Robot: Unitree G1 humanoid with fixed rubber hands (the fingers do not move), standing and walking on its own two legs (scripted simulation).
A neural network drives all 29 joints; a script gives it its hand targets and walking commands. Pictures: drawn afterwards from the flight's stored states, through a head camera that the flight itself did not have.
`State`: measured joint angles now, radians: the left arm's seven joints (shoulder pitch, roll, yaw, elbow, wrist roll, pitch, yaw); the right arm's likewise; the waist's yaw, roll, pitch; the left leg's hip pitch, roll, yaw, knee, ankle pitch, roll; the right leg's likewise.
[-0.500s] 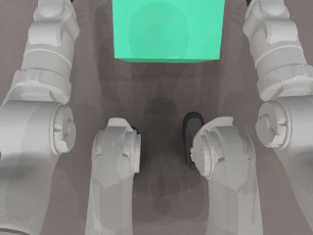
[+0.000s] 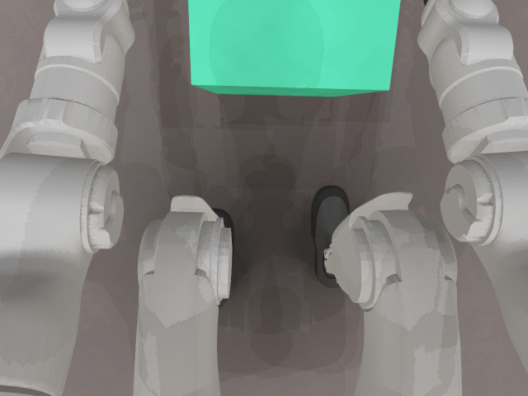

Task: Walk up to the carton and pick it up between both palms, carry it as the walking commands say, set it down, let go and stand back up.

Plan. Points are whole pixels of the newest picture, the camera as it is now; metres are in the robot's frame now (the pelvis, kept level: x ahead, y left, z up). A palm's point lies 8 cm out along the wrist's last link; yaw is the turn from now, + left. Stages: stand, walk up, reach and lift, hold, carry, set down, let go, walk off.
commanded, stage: reach and lift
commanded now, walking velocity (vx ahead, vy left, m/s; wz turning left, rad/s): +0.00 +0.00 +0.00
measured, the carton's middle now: (284, 7) +0.54 -0.03 -0.25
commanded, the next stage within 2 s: none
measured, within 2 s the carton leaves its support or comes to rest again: leaves its support in 1.26 s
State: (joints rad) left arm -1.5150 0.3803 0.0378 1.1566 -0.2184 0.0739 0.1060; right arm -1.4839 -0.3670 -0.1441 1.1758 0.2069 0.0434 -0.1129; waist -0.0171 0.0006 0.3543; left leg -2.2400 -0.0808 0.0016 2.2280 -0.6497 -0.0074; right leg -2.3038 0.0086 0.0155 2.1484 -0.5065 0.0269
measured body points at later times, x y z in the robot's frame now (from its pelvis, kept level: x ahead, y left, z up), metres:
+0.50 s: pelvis +0.00 +0.00 +0.01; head +0.38 +0.00 +0.24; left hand +0.57 +0.12 -0.18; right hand +0.56 -0.17 -0.18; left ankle +0.09 +0.11 -0.34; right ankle +0.13 -0.13 -0.34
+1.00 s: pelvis +0.00 -0.01 -0.01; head +0.37 +0.01 +0.24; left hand +0.57 +0.13 -0.18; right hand +0.56 -0.17 -0.18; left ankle +0.09 +0.11 -0.34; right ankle +0.13 -0.13 -0.34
